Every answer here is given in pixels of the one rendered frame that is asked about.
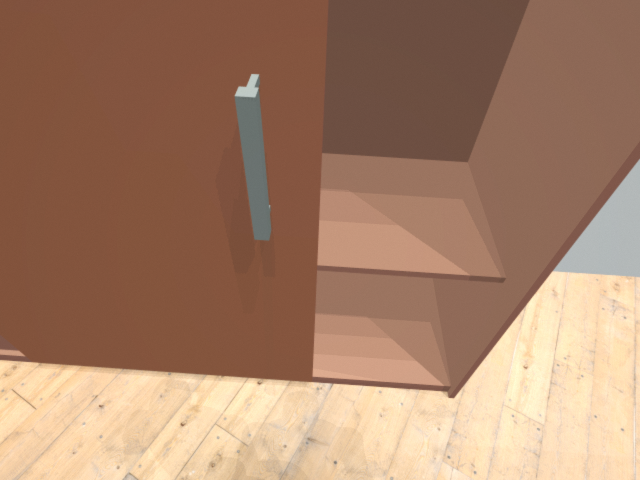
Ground handle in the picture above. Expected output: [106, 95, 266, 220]
[235, 74, 271, 241]

